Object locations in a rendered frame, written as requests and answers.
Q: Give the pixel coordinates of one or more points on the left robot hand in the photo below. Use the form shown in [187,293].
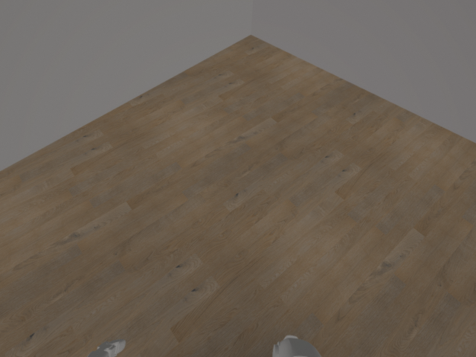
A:
[108,349]

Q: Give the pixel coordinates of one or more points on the right robot thigh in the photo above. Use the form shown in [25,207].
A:
[294,347]

